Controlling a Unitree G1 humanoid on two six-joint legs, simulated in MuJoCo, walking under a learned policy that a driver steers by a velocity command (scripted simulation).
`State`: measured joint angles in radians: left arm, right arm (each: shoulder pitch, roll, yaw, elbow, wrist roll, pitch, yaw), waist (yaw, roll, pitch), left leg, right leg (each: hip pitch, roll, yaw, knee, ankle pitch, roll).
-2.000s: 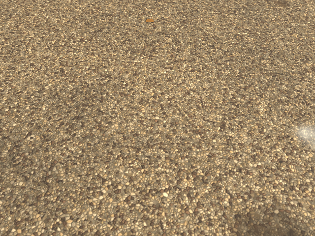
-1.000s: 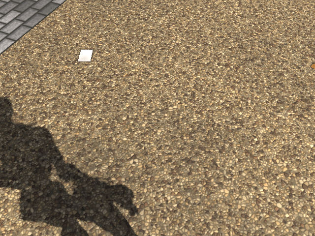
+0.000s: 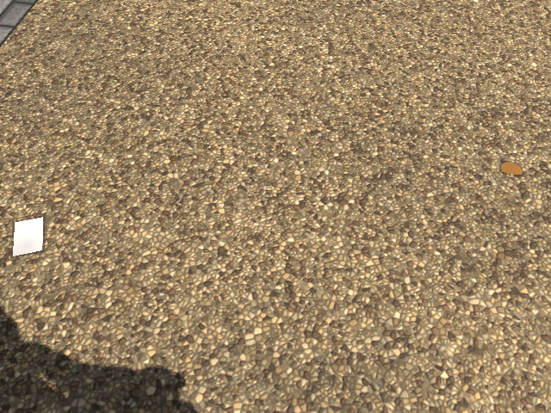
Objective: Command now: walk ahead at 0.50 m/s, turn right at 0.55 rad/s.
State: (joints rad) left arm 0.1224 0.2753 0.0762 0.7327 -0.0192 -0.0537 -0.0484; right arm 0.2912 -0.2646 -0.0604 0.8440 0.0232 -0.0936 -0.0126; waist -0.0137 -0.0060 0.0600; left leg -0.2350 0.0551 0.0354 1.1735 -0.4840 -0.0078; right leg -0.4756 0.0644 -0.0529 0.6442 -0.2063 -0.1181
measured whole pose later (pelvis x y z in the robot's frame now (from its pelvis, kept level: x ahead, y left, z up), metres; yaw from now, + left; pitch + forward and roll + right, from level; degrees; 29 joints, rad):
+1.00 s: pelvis +0.51 -0.11 +0.01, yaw -22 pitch +2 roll +1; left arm 0.10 0.25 0.04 0.65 0.00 -0.07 -0.03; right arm 0.36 -0.30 -0.05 0.88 0.03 -0.08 0.01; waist -0.05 0.02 0.02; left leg -0.28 0.03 -0.03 1.06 -0.46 0.01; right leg -0.43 0.00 -0.05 0.57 -0.18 -0.05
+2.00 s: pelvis +0.77 -0.20 +0.01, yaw -2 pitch +0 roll +0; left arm 0.23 0.22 0.03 0.80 0.02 -0.02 0.02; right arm 0.18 -0.23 -0.03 0.72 -0.02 0.02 0.00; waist 0.00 0.03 0.00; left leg -0.33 -0.05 -0.08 0.53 -0.20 0.01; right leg -0.26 -0.01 0.02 0.56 -0.31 0.01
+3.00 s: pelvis +0.80 -0.24 +0.02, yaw -2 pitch -2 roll +0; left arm 0.25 0.21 0.01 1.04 0.00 -0.02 0.02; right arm 0.19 -0.21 -0.05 1.07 0.00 0.02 -0.05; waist 0.00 0.01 0.04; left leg -0.22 0.00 -0.11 0.46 -0.21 -0.04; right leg -0.14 0.04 -0.01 0.46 -0.30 -0.04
